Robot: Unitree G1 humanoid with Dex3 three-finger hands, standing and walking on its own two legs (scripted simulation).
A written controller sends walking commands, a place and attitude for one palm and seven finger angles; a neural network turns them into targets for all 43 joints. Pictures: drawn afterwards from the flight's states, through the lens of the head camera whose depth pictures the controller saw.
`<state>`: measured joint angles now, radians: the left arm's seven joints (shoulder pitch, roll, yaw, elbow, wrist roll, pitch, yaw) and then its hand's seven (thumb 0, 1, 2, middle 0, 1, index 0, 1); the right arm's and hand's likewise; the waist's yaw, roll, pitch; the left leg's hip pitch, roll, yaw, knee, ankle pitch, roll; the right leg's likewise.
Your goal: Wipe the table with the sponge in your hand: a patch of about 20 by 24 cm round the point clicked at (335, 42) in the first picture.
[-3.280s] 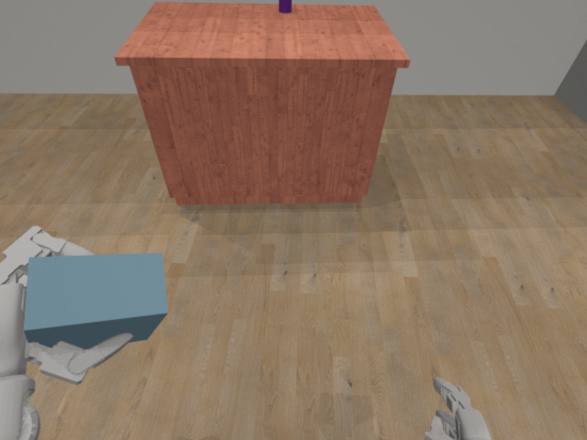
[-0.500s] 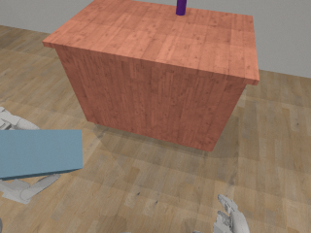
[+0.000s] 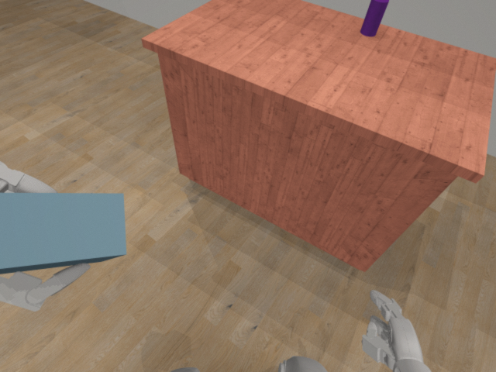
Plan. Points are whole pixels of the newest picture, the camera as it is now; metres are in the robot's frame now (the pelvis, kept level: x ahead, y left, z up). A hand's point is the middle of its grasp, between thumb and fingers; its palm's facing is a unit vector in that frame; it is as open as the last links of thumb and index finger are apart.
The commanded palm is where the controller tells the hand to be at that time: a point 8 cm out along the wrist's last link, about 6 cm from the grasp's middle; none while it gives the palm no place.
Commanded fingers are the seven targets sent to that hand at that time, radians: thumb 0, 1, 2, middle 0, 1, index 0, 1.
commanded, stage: turn to face it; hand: left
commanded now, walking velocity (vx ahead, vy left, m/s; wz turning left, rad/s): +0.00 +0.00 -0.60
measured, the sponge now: (74, 233) +0.24 +0.21 +0.17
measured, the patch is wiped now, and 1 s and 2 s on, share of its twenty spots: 0.00 0.00 0.00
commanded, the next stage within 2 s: take the last steps up to it in 1.58 s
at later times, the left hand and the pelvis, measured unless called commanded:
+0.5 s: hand (128, 267) +0.20 +0.14 +0.18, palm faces +0.19 -0.89 -0.41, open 10.6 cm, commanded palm +0.16 +0.20 +0.19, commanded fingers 0.00 0.10 1.30 -1.20 -1.60 -1.20 -1.60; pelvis -0.06 -0.04 +0.01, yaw -12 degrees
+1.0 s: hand (298, 311) +0.17 -0.03 +0.18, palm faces -0.17 -0.82 -0.54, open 10.6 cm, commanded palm +0.14 +0.06 +0.19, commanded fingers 0.00 0.10 1.30 -1.20 -1.60 -1.20 -1.60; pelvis -0.14 -0.10 +0.00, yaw -31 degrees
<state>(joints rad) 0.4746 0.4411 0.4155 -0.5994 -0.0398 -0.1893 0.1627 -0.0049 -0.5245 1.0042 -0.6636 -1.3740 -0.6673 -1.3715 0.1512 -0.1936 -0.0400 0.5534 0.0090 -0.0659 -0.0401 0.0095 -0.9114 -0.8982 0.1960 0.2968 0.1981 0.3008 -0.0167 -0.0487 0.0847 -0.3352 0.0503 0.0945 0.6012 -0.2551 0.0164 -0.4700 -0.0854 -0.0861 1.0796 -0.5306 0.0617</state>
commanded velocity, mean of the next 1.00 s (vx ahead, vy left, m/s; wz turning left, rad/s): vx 0.00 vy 0.00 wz -0.60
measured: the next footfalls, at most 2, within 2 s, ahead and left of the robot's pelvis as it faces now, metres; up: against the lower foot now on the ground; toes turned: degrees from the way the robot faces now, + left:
right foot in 0.18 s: +0.08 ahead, -0.13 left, +0.00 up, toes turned -8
left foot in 0.52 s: -0.02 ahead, +0.09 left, +0.00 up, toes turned -9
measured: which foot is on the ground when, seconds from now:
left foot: down 0.00-0.20, up 0.22-0.50, down 0.52-0.84, up 0.86-1.00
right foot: up 0.00-0.16, down 0.18-0.54, up 0.56-0.80, down 0.82-1.00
